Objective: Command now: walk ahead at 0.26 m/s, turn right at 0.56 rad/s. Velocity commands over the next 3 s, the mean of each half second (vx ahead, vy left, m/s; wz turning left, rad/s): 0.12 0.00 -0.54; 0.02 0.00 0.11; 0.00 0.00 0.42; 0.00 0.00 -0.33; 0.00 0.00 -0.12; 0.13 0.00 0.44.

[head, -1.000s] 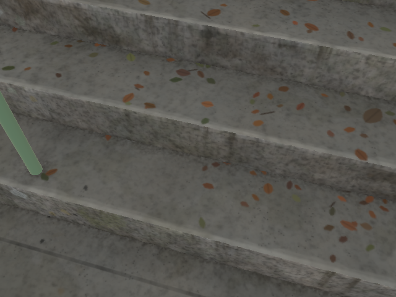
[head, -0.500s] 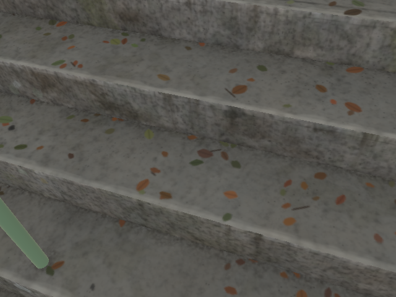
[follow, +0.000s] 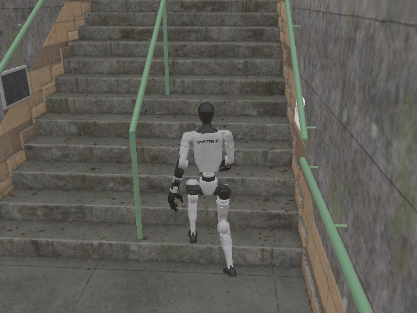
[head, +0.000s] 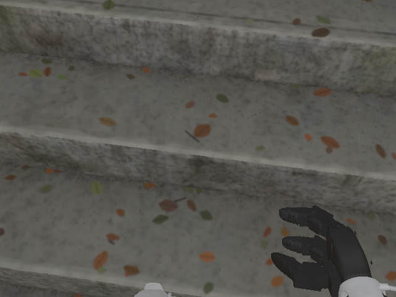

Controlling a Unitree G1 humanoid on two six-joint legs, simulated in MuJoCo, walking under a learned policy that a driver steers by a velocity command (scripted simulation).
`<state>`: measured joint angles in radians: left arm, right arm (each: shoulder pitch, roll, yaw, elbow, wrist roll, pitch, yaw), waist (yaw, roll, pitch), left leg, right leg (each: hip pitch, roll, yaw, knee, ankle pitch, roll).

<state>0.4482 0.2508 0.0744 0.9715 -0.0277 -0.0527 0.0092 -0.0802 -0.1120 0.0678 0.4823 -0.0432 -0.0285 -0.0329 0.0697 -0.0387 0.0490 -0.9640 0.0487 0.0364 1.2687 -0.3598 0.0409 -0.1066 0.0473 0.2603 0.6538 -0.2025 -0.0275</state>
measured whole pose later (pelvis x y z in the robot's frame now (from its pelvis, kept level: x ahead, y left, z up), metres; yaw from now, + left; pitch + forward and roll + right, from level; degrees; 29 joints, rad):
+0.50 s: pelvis +0.15 +0.02 +0.13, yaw -15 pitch +5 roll +2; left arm 0.13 0.23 -0.01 0.82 0.03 -0.03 -0.11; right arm 0.19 -0.17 0.01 0.85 -0.03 -0.11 0.03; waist -0.04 -0.05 -0.07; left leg -0.25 0.09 0.33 0.48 -0.29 0.00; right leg -0.69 -0.10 0.00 0.98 -0.08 0.04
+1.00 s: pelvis +0.19 -0.02 +0.13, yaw -9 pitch +4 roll -1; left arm 0.16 0.27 0.10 0.62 0.02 -0.04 0.06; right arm 0.15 -0.26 -0.07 0.74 -0.03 -0.06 0.03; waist 0.01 0.02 -0.07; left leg -0.42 0.06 -0.03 0.90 -0.51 -0.03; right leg -0.34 -0.02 -0.11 0.57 -0.30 -0.05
